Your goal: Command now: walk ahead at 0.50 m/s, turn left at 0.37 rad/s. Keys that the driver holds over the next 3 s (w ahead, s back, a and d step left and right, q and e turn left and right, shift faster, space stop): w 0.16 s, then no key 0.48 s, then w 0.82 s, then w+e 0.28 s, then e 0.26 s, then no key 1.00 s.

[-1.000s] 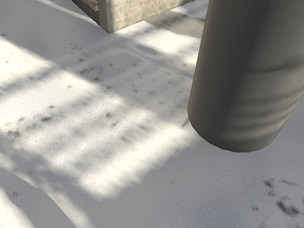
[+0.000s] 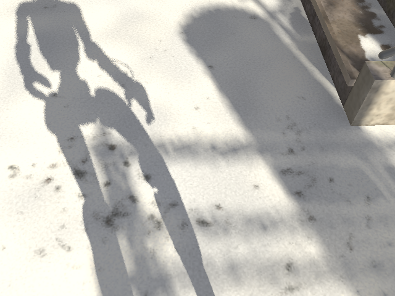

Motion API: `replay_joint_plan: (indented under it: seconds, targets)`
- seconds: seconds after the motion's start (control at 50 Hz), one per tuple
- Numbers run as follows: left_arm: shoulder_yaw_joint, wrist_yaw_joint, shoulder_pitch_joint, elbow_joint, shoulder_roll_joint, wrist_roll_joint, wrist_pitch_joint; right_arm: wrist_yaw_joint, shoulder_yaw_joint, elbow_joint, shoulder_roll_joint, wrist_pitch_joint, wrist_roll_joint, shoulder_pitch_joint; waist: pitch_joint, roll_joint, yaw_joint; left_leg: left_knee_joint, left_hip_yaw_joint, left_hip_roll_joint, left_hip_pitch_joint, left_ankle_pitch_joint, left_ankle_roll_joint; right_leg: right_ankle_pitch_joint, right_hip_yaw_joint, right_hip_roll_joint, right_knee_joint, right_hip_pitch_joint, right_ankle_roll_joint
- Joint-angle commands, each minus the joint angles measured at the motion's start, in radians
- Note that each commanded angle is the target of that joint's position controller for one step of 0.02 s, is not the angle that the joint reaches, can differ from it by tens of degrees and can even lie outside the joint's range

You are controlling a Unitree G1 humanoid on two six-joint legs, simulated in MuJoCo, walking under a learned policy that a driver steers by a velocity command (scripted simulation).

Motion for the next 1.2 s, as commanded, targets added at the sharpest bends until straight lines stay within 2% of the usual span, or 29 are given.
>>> replay_joint_plan:
  seconds: [0.02, 0.1, 0.18, 0.22, 0.26, 0.28, 0.3, 0.32, 0.34, 0.36, 0.4, 0.44, 0.5, 0.56, 0.62, 0.64, 0.66, 0.7, 0.78, 0.82, 0.86, 0.88, 0.9, 0.92, 0.94, 1.0, 1.04, 1.1, 1.2]
  targets:
    - [0.006, -0.003, -0.011, -0.045, 0.04, 0.004, 0.002, -0.019, -0.036, -0.051, -0.141, -0.024, 0.005, -0.031, -0.061, 0.082, 0.025, -0.156, -0.176, 0.236, 0.046, 0.352, 0.163, 0.177, -0.009, 0.0, -0.168, 0.003, 0.014]
    - [-0.005, -0.023, -0.144, -0.067, 0.028, -0.015, -0.005, -0.02, -0.037, -0.013, -0.158, -0.025, 0.011, 0.024, -0.025, 0.109, -0.035, -0.161, -0.153, 0.23, 0.057, 0.215, 0.129, 0.36, -0.026, 0.046, -0.411, 0.076, 0.0]
    - [0.002, -0.045, -0.219, -0.103, 0.052, -0.016, -0.017, -0.021, -0.038, 0.024, -0.163, -0.016, 0.012, 0.075, 0.021, 0.108, -0.062, -0.088, -0.212, 0.286, 0.195, 0.268, 0.123, 0.283, -0.024, 0.069, -0.52, 0.031, -0.043]
    - [0.008, -0.053, -0.177, -0.098, 0.062, -0.005, -0.027, -0.029, -0.039, 0.03, -0.164, -0.003, 0.007, 0.072, -0.008, 0.131, -0.04, 0.002, -0.214, 0.281, 0.248, 0.452, 0.089, 0.228, -0.044, 0.1, -0.569, 0.1, -0.075]
    - [0.026, -0.05, -0.015, -0.055, 0.093, 0.015, -0.037, -0.034, -0.036, 0.014, -0.158, 0.002, 0.008, 0.027, -0.114, 0.135, 0.048, 0.185, -0.168, 0.204, 0.221, 0.69, 0.032, 0.381, -0.08, 0.132, -0.637, 0.366, -0.123]
    - [0.036, -0.044, 0.125, -0.038, 0.15, 0.031, -0.041, -0.035, -0.02, -0.019, -0.119, -0.004, -0.01, 0.005, -0.25, 0.07, 0.102, 0.407, -0.137, 0.143, 0.074, 0.498, -0.016, 0.743, 0.054, -0.018, -0.563, 0.649, -0.19]
    - [0.043, -0.039, 0.217, -0.013, 0.189, 0.037, -0.029, -0.03, 0.003, 0.011, -0.052, -0.014, -0.009, 0.18, -0.418, -0.199, 0.076, 0.812, -0.079, 0.0, -0.25, -0.224, -0.106, 1.016, 0.371, -0.292, -0.526, 1.027, -0.391]
    - [0.03, -0.041, 0.259, 0.005, 0.12, -0.002, -0.014, -0.023, -0.006, 0.04, -0.12, -0.016, -0.004, 0.219, -0.499, -0.199, 0.096, 0.93, -0.168, -0.004, -0.327, -0.494, -0.125, 0.896, 0.515, -0.324, -0.576, 1.048, -0.421]
    - [0.023, -0.037, 0.184, -0.015, 0.099, -0.015, 0.0, -0.023, -0.022, 0.022, -0.17, -0.007, 0.015, 0.13, -0.366, -0.112, 0.101, 0.973, -0.163, 0.046, -0.382, -0.438, -0.136, 0.758, 0.41, -0.277, -0.606, 0.933, -0.373]
    - [0.011, -0.031, 0.105, -0.028, 0.07, -0.009, 0.011, -0.029, -0.018, -0.002, -0.16, 0.005, 0.012, 0.033, -0.269, -0.037, 0.084, 0.93, -0.112, 0.091, -0.39, -0.378, -0.143, 0.691, 0.324, -0.226, -0.635, 0.804, -0.33]
    - [-0.011, -0.029, 0.013, -0.028, 0.026, 0.0, 0.019, -0.037, -0.019, -0.021, -0.129, 0.033, -0.005, -0.015, -0.155, -0.024, 0.021, 0.775, -0.075, 0.16, -0.295, -0.306, -0.148, 0.651, 0.215, -0.153, -0.701, 0.553, -0.294]
    - [-0.011, -0.033, -0.037, -0.017, 0.029, 0.013, 0.023, -0.045, -0.005, 0.0, -0.065, 0.054, -0.004, 0.039, -0.135, -0.083, -0.021, 0.603, -0.026, 0.156, -0.15, -0.276, -0.161, 0.677, 0.116, -0.092, -0.741, 0.406, -0.275]
    - [-0.001, -0.028, -0.032, 0.007, 0.062, 0.01, 0.03, -0.055, 0.003, 0.013, -0.048, 0.06, -0.013, 0.03, -0.183, -0.092, -0.014, 0.411, -0.005, 0.155, -0.037, -0.167, -0.164, 0.654, 0.069, -0.086, -0.748, 0.388, -0.279]
    - [-0.002, -0.023, -0.026, 0.026, 0.067, 0.0, 0.05, -0.055, -0.007, 0.02, -0.073, 0.074, -0.011, -0.01, -0.167, -0.084, 0.002, 0.287, 0.002, 0.154, 0.034, -0.058, -0.148, 0.259, 0.087, -0.086, -0.776, 0.352, -0.26]
    - [-0.022, -0.025, -0.018, 0.045, 0.025, -0.003, 0.063, -0.053, -0.007, 0.012, -0.068, 0.075, -0.034, -0.057, -0.076, -0.061, -0.001, 0.106, 0.009, 0.151, 0.119, 0.019, -0.106, -0.174, 0.095, -0.026, -0.779, 0.265, -0.17]
    - [-0.028, -0.025, 0.007, 0.056, 0.009, 0.004, 0.063, -0.056, -0.009, -0.002, -0.089, 0.071, -0.04, -0.066, -0.056, -0.03, 0.009, 0.068, -0.048, 0.2, 0.135, 0.049, -0.084, -0.244, 0.091, 0.0, -0.752, 0.245, -0.128]
    - [-0.02, -0.024, 0.056, 0.061, 0.028, 0.005, 0.062, -0.061, -0.023, -0.004, -0.151, 0.068, -0.03, -0.076, -0.04, 0.052, 0.056, 0.084, -0.055, 0.213, 0.095, -0.076, -0.058, -0.288, 0.045, 0.064, -0.724, 0.234, -0.098]
    - [-0.007, -0.008, 0.03, 0.059, 0.062, -0.007, 0.071, -0.054, -0.03, 0.018, -0.13, 0.057, -0.018, -0.049, 0.006, 0.133, 0.028, 0.006, -0.07, 0.18, -0.087, -0.457, -0.03, -0.323, -0.047, 0.121, -0.607, 0.307, -0.078]
    - [-0.005, -0.013, 0.033, 0.057, 0.01, -0.019, 0.041, -0.048, -0.036, 0.037, -0.148, 0.016, 0.001, -0.005, 0.037, 0.262, 0.025, -0.14, -0.315, 0.33, -0.046, -0.561, 0.064, -0.193, -0.114, 0.158, -0.366, 0.241, -0.101]
    - [-0.001, -0.028, 0.054, 0.061, 0.008, -0.032, 0.02, -0.046, -0.033, 0.032, -0.144, 0.008, 0.012, -0.038, 0.046, 0.251, 0.051, -0.129, -0.333, 0.351, -0.063, -0.484, 0.078, -0.174, -0.089, 0.129, -0.414, 0.288, -0.14]
    - [0.007, -0.035, 0.134, 0.101, 0.018, -0.033, 0.012, -0.042, -0.025, 0.014, -0.118, 0.007, 0.013, -0.106, 0.024, 0.195, 0.1, -0.044, -0.223, 0.276, -0.141, -0.356, 0.023, -0.117, -0.06, 0.115, -0.557, 0.48, -0.161]
    - [0.021, -0.033, 0.187, 0.122, 0.068, -0.027, 0.012, -0.041, -0.014, -0.007, -0.076, 0.001, 0.011, -0.134, 0.018, 0.082, 0.11, 0.103, -0.1, 0.196, -0.211, -0.276, -0.028, -0.195, 0.053, 0.045, -0.63, 0.542, -0.182]
    - [0.039, -0.034, 0.271, 0.144, 0.133, -0.029, 0.013, -0.043, -0.007, -0.034, -0.041, -0.015, 0.012, -0.156, 0.015, -0.128, 0.122, 0.358, 0.056, 0.089, -0.354, -0.214, -0.087, -0.309, 0.306, -0.084, -0.765, 0.657, -0.252]
    - [0.045, -0.038, 0.322, 0.142, 0.166, -0.022, 0.013, -0.045, -0.014, -0.066, -0.086, -0.032, 0.022, -0.19, 0.04, -0.239, 0.157, 0.545, 0.03, 0.087, -0.536, -0.33, -0.094, -0.272, 0.576, -0.24, -0.862, 0.738, -0.353]
    - [0.034, -0.033, 0.321, 0.138, 0.136, -0.014, 0.007, -0.042, -0.026, -0.063, -0.117, -0.045, 0.029, -0.189, 0.053, -0.16, 0.143, 0.708, -0.022, 0.13, -0.643, -0.365, -0.081, -0.182, 0.598, -0.271, -0.845, 0.788, -0.375]
    - [0.017, -0.024, 0.256, 0.116, 0.098, -0.02, 0.005, -0.023, -0.02, -0.045, -0.086, -0.059, 0.011, -0.176, 0.024, -0.037, 0.094, 0.737, -0.027, 0.209, -0.692, -0.165, -0.051, 0.044, 0.382, -0.203, -0.836, 0.805, -0.299]
    - [0.005, -0.02, 0.249, 0.12, 0.069, -0.02, 0.022, -0.007, -0.012, -0.05, -0.058, -0.054, 0.009, -0.198, 0.027, -0.051, 0.086, 0.601, 0.017, 0.213, -0.593, -0.086, -0.069, 0.168, 0.229, -0.137, -0.875, 0.727, -0.261]
    - [0.011, -0.008, 0.256, 0.128, 0.104, -0.025, 0.034, 0.012, 0.013, -0.072, -0.004, -0.05, 0.01, -0.28, 0.031, -0.06, 0.102, 0.349, 0.077, 0.168, -0.412, 0.067, -0.092, 0.247, 0.074, -0.064, -0.887, 0.615, -0.228]
    - [0.028, -0.01, 0.282, 0.152, 0.158, -0.047, 0.032, 0.025, 0.003, -0.106, -0.065, -0.044, 0.022, -0.34, 0.054, -0.081, 0.094, 0.179, 0.071, 0.141, -0.267, 0.141, -0.063, 0.242, 0.077, -0.131, -0.88, 0.605, -0.211]
Next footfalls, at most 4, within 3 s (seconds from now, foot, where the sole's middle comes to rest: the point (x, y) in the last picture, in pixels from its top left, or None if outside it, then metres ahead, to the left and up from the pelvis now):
0.26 right None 0.34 -0.14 -0.78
0.64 left None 0.31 0.11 -0.78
1.28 left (154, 249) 0.62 0.14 -0.78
1.84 right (216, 174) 0.94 -0.10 -0.78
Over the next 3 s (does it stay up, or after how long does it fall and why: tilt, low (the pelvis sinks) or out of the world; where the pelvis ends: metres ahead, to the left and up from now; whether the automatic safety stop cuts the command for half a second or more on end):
stays up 0.95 0.02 -0.01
